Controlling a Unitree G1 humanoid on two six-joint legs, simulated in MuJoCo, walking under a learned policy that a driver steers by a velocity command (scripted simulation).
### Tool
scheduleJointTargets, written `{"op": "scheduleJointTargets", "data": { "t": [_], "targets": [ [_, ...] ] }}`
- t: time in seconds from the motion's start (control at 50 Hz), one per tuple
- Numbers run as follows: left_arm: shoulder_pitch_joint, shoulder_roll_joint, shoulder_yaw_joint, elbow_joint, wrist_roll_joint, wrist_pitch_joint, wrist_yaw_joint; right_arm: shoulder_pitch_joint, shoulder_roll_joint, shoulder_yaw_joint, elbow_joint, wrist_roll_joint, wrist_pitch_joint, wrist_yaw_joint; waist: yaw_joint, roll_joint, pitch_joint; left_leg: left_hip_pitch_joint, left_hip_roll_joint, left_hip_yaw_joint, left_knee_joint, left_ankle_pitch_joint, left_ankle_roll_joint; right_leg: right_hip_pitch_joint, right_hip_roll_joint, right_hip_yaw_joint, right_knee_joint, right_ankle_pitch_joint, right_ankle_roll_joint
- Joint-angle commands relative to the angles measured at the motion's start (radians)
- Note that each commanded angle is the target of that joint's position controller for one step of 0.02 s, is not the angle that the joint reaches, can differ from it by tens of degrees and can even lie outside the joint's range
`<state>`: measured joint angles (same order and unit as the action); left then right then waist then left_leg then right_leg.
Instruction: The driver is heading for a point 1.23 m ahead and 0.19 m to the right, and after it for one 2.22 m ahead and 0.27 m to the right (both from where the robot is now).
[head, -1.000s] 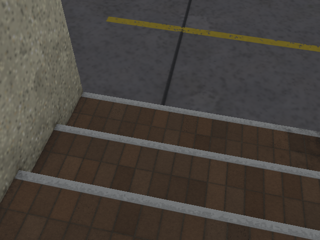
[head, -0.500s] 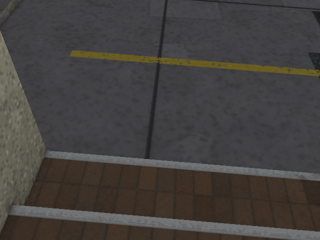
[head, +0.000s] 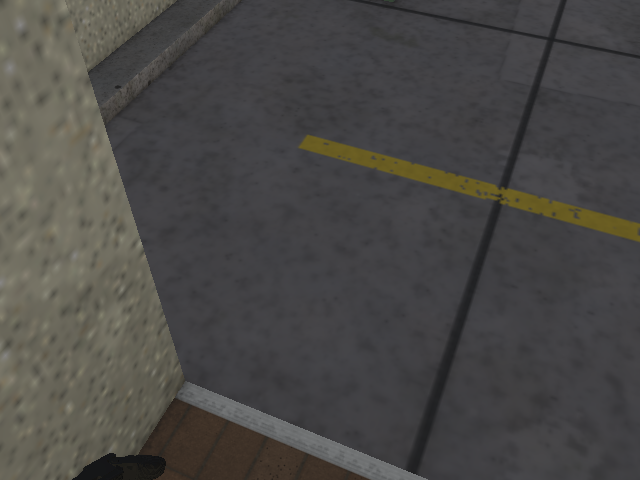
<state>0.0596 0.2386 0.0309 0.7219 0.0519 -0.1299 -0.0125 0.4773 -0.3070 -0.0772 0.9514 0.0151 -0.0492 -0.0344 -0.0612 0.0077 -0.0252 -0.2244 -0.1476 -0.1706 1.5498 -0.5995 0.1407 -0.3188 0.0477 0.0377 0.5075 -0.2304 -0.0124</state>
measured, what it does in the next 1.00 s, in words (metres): goes down, turning right: left foot 0.12 m lower, then right foot 0.12 m lower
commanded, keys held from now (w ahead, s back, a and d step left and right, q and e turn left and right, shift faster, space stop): w+shift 0.22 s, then w+e+shift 0.74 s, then w+shift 0.04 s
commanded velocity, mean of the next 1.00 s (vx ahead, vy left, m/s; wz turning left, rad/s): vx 1.00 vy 0.00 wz -0.38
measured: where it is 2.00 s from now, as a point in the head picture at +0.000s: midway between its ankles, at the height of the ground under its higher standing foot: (406, 175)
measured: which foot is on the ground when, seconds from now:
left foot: up 0.00-0.36, down 0.38-0.78, up 0.80-1.00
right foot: down 0.00-0.40, up 0.42-0.76, down 0.78-1.00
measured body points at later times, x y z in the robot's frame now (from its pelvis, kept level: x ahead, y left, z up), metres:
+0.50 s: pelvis +0.44 +0.01 -0.13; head +0.48 +0.00 +0.32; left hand +0.36 +0.25 -0.26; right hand +0.58 -0.23 -0.27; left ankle +0.43 +0.09 -0.85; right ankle +0.26 -0.12 -0.68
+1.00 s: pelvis +0.88 -0.11 -0.26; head +0.89 -0.11 +0.19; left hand +0.94 +0.15 -0.40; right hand +0.99 -0.38 -0.34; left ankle +1.06 +0.00 -0.90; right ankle +0.81 -0.11 -0.98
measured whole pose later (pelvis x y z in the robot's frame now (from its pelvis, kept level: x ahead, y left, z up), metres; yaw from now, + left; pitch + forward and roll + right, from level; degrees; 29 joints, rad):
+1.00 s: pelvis +0.88 -0.11 -0.26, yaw -27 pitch -1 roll -2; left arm 0.47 0.23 0.04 0.99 0.03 -0.05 -0.01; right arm 0.03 -0.16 0.04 0.74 -0.06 -0.08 0.00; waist 0.05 0.03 0.04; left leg -0.73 0.15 -0.10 1.12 -0.28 -0.06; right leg -0.13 0.24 0.03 0.52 -0.36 -0.18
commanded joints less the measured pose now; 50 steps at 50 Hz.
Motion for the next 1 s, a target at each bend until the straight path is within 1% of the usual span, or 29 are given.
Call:
{"op": "scheduleJointTargets", "data": {
  "t": [0.02,0.04,0.1,0.18,0.22,0.24,0.32,0.34,0.38,0.4,0.42,0.44,0.48,0.52,0.56,0.6,0.64,0.7,0.74,0.76,0.78,0.8,0.82,0.84,0.86,0.88,0.9,0.92,1.0],
  "targets": [
    [0.363,0.183,0.071,0.054,0.015,-0.007,-0.003,-0.011,-0.031,0.025,-0.125,-0.023,0.000,-0.010,0.139,-0.220,-0.193,-0.771,0.114,0.083,0.296,0.138,-0.016,0.693,-0.504,0.642,-0.034,0.278,-0.290],
    [0.303,0.087,0.049,0.061,0.005,-0.021,-0.004,-0.180,-0.064,0.009,-0.137,-0.069,0.005,0.005,0.132,0.018,-0.002,-0.724,0.162,0.020,0.149,0.269,-0.012,0.436,-0.423,0.579,-0.145,0.136,-0.243],
    [0.355,0.101,0.033,0.172,-0.038,-0.067,0.003,-0.334,-0.024,0.018,-0.211,-0.064,0.030,0.051,0.047,-0.030,0.195,-0.567,0.206,-0.024,-0.398,0.384,-0.064,0.081,-0.305,0.348,-0.183,0.408,-0.158],
    [0.347,0.197,0.052,0.189,-0.037,-0.038,-0.008,-0.359,-0.024,0.027,-0.201,-0.076,0.028,0.088,0.034,-0.103,0.079,-0.232,0.149,0.202,-0.622,0.603,-0.044,0.041,-0.245,0.141,-0.218,0.629,-0.120],
    [0.470,0.059,0.014,0.251,-0.055,-0.025,0.007,-0.507,-0.003,0.044,-0.222,-0.053,-0.002,0.093,0.101,-0.048,0.123,-0.346,0.156,0.159,-0.872,0.927,0.011,0.192,-0.126,0.032,-0.154,0.434,-0.087],
    [0.454,0.048,0.007,0.264,-0.061,-0.021,0.015,-0.511,0.021,0.057,-0.220,-0.072,-0.020,0.098,0.090,-0.038,0.121,-0.183,0.167,0.183,-1.003,1.078,0.013,0.124,-0.090,0.008,-0.153,0.330,-0.083],
    [0.549,0.140,0.006,0.302,-0.032,0.037,0.027,-0.519,-0.039,0.045,-0.211,-0.056,-0.009,0.051,0.115,0.020,0.127,-0.037,0.141,0.239,-1.144,0.936,-0.034,0.233,-0.136,0.113,0.071,0.475,-0.142],
    [0.596,0.164,0.012,0.317,-0.034,0.050,0.028,-0.438,-0.043,0.048,-0.183,-0.076,-0.021,0.037,0.092,0.028,0.091,0.041,0.146,0.223,-1.187,0.872,-0.032,0.277,-0.131,0.129,0.237,0.580,-0.147],
    [0.517,0.183,0.022,0.319,-0.036,0.061,0.031,-0.077,-0.128,0.007,-0.085,-0.103,-0.035,0.012,-0.106,-0.022,-0.023,0.483,0.263,0.121,-1.148,0.817,0.018,-0.010,-0.097,0.110,0.791,0.447,-0.160],
    [0.498,0.086,0.010,0.277,-0.070,0.037,0.034,0.023,-0.178,-0.004,-0.062,-0.130,-0.047,0.017,-0.092,0.142,-0.114,0.762,0.466,-0.020,-0.883,1.242,0.070,-0.342,0.002,0.083,1.153,-0.402,-0.148],
    [0.572,0.073,0.005,0.254,-0.111,0.023,0.059,0.107,-0.131,0.002,-0.069,-0.103,-0.042,0.035,-0.091,0.106,-0.287,0.966,0.615,-0.144,-0.772,1.404,0.088,-0.511,-0.042,0.134,1.181,-0.416,-0.145],
    [0.512,0.092,0.007,0.238,-0.114,0.023,0.065,0.096,-0.166,-0.026,-0.058,-0.085,-0.038,0.033,-0.114,0.126,-0.286,0.922,0.656,-0.305,-0.910,1.021,0.176,-0.635,-0.056,0.083,1.186,-0.326,-0.108],
    [0.332,0.124,0.025,0.190,-0.036,0.041,0.052,-0.046,-0.070,-0.008,-0.054,-0.077,-0.058,0.011,-0.064,-0.023,-0.009,0.520,0.567,-0.239,-1.113,0.663,0.147,-0.625,-0.121,0.051,0.961,-0.185,-0.098],
    [0.287,0.062,0.039,0.167,-0.010,0.066,0.016,-0.076,-0.023,0.004,-0.007,-0.043,-0.085,-0.003,0.044,-0.058,0.116,0.182,0.517,-0.089,-1.088,0.867,0.089,-0.449,-0.159,0.068,0.751,-0.097,-0.073],
    [0.231,0.012,0.027,0.118,0.013,0.091,-0.013,-0.189,-0.070,-0.002,-0.043,-0.010,-0.104,-0.003,0.110,-0.025,0.171,-0.075,0.491,0.028,-1.216,0.851,0.057,-0.273,-0.189,0.008,0.523,-0.023,-0.050],
    [0.250,0.017,0.029,0.097,0.007,0.111,-0.035,-0.232,-0.082,-0.012,-0.045,-0.012,-0.111,0.014,0.136,0.096,0.122,-0.115,0.435,0.179,-1.170,0.950,0.023,-0.148,-0.139,-0.116,0.544,0.165,-0.084],
    [0.211,0.013,0.035,0.082,-0.036,0.108,-0.081,-0.256,0.041,0.018,-0.026,-0.003,-0.138,-0.002,0.163,0.069,0.112,-0.171,0.312,0.366,-1.121,0.596,-0.083,-0.056,-0.158,-0.077,0.225,0.700,-0.131],
    [0.158,0.029,0.025,0.074,-0.009,0.120,-0.102,-0.199,-0.044,0.019,-0.003,0.019,-0.118,-0.018,0.148,0.024,0.108,-0.072,0.350,0.399,-0.968,0.762,-0.102,0.114,-0.070,-0.181,0.096,0.764,-0.130],
    [0.186,0.083,0.035,0.097,0.020,0.108,-0.077,-0.104,-0.097,0.019,-0.001,-0.004,-0.078,-0.018,0.154,0.013,0.078,0.107,0.393,0.411,-0.697,1.022,-0.102,0.122,-0.013,-0.235,0.023,0.593,-0.167],
    [0.354,0.133,0.055,0.159,0.007,0.101,-0.059,-0.113,-0.134,0.007,-0.013,-0.036,-0.051,-0.020,0.226,0.044,0.003,0.121,0.403,0.398,-0.444,1.145,-0.086,0.266,0.003,-0.230,0.016,0.499,-0.207],
    [0.582,0.187,0.088,0.234,-0.006,0.110,-0.036,-0.193,-0.154,-0.010,-0.037,-0.024,-0.041,-0.015,0.371,-0.057,-0.052,-0.053,0.322,0.412,0.000,0.941,-0.091,0.532,-0.003,-0.195,-0.061,0.485,-0.264],
    [0.574,0.266,0.103,0.246,-0.010,0.116,-0.023,-0.185,-0.046,0.011,-0.047,-0.046,-0.039,-0.003,0.339,-0.232,0.045,-0.420,0.165,0.400,0.453,-0.061,-0.092,0.640,-0.067,-0.085,0.004,0.435,-0.332],
    [0.525,0.323,0.096,0.226,-0.003,0.117,-0.016,-0.106,0.019,0.034,-0.140,-0.032,-0.074,-0.008,0.184,-0.191,-0.034,-0.739,0.215,0.239,0.510,-0.107,-0.107,0.812,-0.188,0.199,0.212,0.773,-0.376],
    [0.541,0.278,0.079,0.200,-0.023,0.119,-0.014,-0.164,0.012,0.054,-0.198,-0.058,-0.090,0.007,0.185,-0.032,-0.157,-0.800,0.244,0.143,0.395,-0.057,-0.107,0.848,-0.252,0.397,0.130,0.558,-0.418],
    [0.544,0.328,0.099,0.197,-0.016,0.125,0.006,-0.286,-0.008,0.061,-0.288,-0.061,-0.100,0.013,0.208,-0.096,-0.159,-0.961,0.197,0.113,0.252,-0.053,-0.134,0.819,-0.390,0.747,-0.197,-0.095,-0.510],
    [0.474,0.257,0.085,0.202,-0.022,0.122,0.017,-0.364,-0.057,0.051,-0.245,-0.082,-0.084,0.010,0.175,0.118,0.011,-0.930,0.240,0.110,0.178,-0.028,-0.149,0.591,-0.387,0.777,-0.318,-0.266,-0.470],
    [0.413,0.262,0.080,0.170,-0.018,0.106,0.018,-0.311,-0.076,0.048,-0.230,-0.089,-0.069,0.019,0.106,0.090,0.084,-0.865,0.279,0.070,0.099,0.007,-0.154,0.402,-0.407,0.796,-0.292,-0.309,-0.468],
    [0.358,0.180,0.048,0.171,-0.019,0.083,0.014,-0.337,-0.087,0.048,-0.222,-0.094,-0.053,0.021,0.049,0.199,0.171,-0.733,0.317,0.038,-0.124,0.150,-0.175,0.149,-0.346,0.688,-0.289,-0.221,-0.425],
    [0.215,0.202,0.063,0.149,-0.042,0.025,0.015,-0.414,-0.029,0.066,-0.262,-0.054,-0.027,0.039,0.000,-0.044,0.168,-0.142,0.300,0.124,-0.680,0.584,-0.208,-0.296,-0.087,0.297,-0.342,0.249,-0.312]
  ]
}}
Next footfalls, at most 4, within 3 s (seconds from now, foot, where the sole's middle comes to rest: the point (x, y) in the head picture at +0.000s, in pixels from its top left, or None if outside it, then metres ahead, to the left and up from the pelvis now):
0.38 left None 0.47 0.10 -0.89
0.78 right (357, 394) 0.85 -0.12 -1.01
1.18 left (354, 269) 1.29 -0.16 -1.01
1.60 right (441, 207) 1.55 -0.49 -1.01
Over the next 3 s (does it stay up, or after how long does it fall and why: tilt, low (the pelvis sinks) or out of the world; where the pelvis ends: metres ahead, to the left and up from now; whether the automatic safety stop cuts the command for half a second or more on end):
stays up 2.32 -0.21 -0.24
